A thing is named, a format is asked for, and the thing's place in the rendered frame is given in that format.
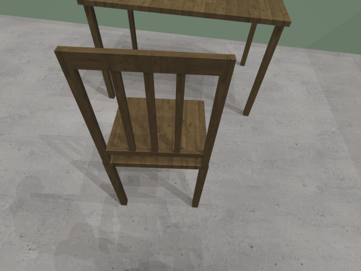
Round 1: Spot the table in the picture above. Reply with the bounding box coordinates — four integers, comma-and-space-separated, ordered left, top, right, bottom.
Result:
77, 0, 291, 116

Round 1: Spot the chair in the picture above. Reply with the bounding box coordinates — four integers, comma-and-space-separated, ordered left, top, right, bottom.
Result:
54, 46, 236, 208

